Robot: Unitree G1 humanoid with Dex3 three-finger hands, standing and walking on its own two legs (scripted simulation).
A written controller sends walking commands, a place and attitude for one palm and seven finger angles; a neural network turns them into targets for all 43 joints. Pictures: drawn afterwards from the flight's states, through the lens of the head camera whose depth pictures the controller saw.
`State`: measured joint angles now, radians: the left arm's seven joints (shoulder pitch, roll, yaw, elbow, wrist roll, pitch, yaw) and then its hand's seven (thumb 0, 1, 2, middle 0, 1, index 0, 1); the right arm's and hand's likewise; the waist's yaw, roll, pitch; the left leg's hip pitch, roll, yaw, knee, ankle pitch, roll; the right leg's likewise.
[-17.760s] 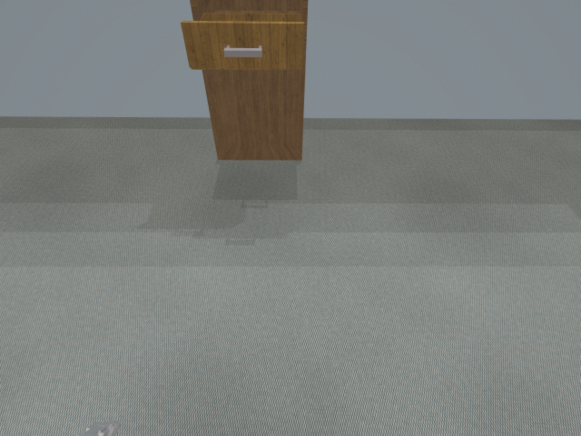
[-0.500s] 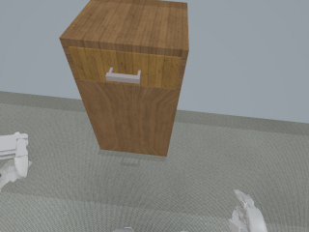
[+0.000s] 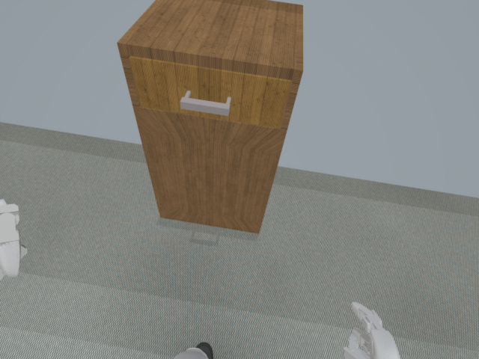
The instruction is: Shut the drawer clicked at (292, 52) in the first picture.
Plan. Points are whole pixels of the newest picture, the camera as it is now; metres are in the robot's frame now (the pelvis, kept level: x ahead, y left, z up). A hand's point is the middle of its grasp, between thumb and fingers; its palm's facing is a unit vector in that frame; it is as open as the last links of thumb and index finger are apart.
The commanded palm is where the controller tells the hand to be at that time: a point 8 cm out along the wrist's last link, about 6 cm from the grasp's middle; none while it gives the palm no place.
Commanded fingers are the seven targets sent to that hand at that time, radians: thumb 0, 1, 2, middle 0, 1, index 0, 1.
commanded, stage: step back with the hand held close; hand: left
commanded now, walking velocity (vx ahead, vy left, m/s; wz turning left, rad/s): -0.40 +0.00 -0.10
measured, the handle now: (206, 101) +0.75 +0.14 -0.02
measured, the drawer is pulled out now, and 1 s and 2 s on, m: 0.00 0.00 0.00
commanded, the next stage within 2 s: stop stepping back and stand still in 0.02 s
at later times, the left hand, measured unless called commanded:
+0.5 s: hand out of the picture +0.12 +0.25 +0.17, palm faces +0.33 -0.84 -0.42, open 3.2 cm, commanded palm +0.09 +0.28 +0.19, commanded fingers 0.00 0.90 0.90 -1.40 -1.60 -1.40 -1.60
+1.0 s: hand out of the picture +0.11 +0.27 +0.14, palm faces +0.33 -0.85 -0.42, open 3.3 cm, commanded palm none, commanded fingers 0.00 0.90 0.90 -1.32 -1.51 -1.32 -1.51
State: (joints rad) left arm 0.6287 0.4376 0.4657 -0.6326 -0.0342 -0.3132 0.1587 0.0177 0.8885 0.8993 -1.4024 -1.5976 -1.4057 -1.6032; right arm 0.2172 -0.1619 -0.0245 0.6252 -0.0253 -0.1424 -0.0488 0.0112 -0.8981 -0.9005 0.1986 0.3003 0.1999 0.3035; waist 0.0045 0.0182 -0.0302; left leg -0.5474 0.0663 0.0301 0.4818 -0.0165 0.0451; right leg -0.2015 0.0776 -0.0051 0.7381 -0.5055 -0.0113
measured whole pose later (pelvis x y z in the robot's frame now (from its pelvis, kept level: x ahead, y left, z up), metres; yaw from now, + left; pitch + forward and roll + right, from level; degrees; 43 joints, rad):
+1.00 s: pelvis -0.10 +0.04 +0.00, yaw -4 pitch -1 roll -1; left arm 0.58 0.35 0.34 -0.46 -0.01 -0.20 0.14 0.01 0.89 0.90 -1.40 -1.60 -1.41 -1.60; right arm 0.25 -0.23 -0.01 0.67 -0.01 -0.13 -0.07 0.01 -0.90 -0.90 0.20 0.30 0.20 0.30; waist -0.01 -0.01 -0.01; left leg -0.30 0.02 0.07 0.59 -0.27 0.04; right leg -0.30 -0.02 -0.07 0.64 -0.31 0.00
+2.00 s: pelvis -0.10 +0.03 +0.01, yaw -1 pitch -1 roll +0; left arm 0.24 0.15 0.01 1.11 0.01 0.00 0.03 0.01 0.91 0.90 -0.20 -0.30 -0.20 -0.31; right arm 0.26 -0.15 -0.02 1.09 -0.02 0.01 -0.03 0.00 -0.90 -0.90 0.20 0.30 0.20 0.30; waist -0.01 0.02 0.05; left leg -0.23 -0.01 0.01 0.44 -0.19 0.02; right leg -0.22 0.01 0.02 0.43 -0.18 -0.01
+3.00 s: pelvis -0.07 +0.02 +0.02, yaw -2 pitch -1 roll +0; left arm 0.21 0.18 0.01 1.14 0.01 -0.01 0.03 0.01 0.91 0.90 -0.20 -0.30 -0.20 -0.30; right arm 0.22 -0.18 -0.02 1.14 -0.02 0.00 -0.03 0.00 -0.90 -0.90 0.20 0.30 0.20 0.30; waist -0.02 0.01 0.05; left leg -0.15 0.01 0.03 0.39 -0.22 0.01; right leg -0.15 0.03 0.03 0.38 -0.21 -0.02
